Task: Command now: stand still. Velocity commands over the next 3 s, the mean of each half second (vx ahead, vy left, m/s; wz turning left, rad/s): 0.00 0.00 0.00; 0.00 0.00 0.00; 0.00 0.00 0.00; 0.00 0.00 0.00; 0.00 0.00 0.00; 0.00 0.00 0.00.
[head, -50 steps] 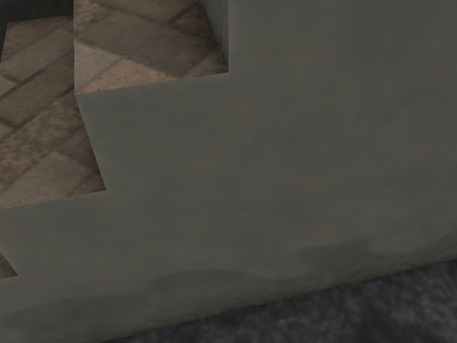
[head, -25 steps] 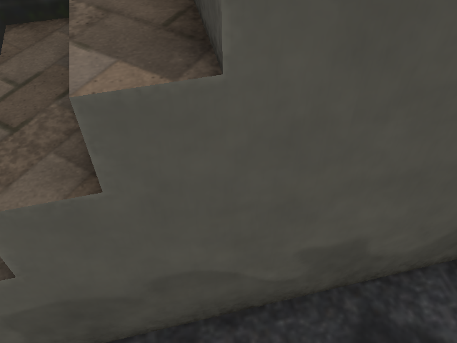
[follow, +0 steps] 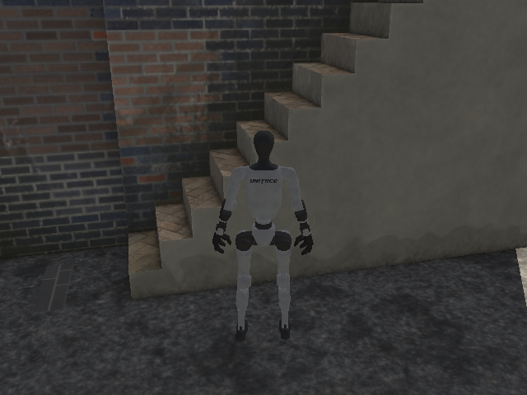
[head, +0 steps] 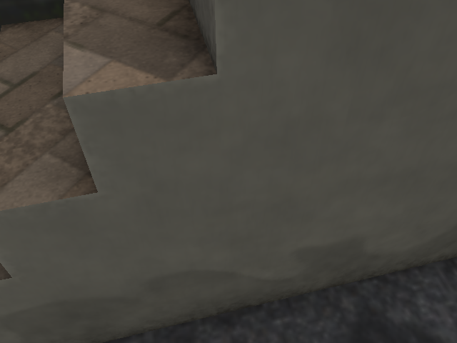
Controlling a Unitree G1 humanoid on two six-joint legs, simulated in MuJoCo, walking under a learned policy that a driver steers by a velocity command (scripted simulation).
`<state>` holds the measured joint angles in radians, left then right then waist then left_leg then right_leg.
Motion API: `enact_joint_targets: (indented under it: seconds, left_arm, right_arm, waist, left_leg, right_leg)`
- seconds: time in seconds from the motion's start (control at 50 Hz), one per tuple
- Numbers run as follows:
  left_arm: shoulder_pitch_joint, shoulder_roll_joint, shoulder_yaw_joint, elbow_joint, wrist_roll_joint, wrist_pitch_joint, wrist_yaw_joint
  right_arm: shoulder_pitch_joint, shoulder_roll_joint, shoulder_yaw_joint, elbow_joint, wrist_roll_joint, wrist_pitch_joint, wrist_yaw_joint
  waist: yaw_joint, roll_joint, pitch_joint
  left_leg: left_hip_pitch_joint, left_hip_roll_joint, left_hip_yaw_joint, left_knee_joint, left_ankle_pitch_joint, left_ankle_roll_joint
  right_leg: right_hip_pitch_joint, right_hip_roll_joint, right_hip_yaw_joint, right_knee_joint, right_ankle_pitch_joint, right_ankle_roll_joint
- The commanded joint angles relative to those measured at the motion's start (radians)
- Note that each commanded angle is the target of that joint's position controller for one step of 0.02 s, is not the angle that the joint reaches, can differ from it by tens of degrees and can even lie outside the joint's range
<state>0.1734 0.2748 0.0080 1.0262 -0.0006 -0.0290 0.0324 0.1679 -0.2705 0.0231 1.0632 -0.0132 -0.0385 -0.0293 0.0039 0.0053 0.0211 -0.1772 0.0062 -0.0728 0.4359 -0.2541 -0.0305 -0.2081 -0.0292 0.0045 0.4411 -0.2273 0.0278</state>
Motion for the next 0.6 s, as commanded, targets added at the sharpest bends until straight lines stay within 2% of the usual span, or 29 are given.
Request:
enact_joint_targets:
  seconds: [0.02,0.6]
  left_arm:
    - [0.004,0.128,0.024,-0.035,0.000,-0.009,0.003]
    - [0.014,0.119,0.029,-0.026,-0.002,-0.009,0.004]
  right_arm:
    - [0.008,-0.118,-0.020,-0.033,0.001,-0.008,-0.004]
    - [0.035,-0.107,-0.024,-0.040,0.003,-0.014,-0.005]
  waist:
    - [0.000,-0.003,-0.028]
    - [0.001,-0.002,-0.021]
  left_leg:
    - [-0.030,0.013,-0.005,-0.072,0.144,0.022]
    - [-0.033,0.014,0.000,-0.071,0.140,0.018]
  right_leg:
    - [0.031,-0.015,0.014,-0.067,0.125,-0.014]
    - [0.030,-0.013,0.017,-0.062,0.127,-0.016]
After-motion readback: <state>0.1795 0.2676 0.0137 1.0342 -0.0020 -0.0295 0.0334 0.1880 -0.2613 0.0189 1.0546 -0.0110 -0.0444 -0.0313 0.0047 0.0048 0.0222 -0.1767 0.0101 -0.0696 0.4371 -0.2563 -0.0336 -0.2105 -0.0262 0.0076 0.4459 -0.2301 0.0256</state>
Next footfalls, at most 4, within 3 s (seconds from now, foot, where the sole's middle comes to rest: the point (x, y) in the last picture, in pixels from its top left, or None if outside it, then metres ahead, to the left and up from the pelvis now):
none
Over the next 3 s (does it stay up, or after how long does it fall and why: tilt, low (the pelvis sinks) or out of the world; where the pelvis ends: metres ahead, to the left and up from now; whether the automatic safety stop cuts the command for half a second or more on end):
stays up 0.00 0.00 0.00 its command is cut before an obstacle from the start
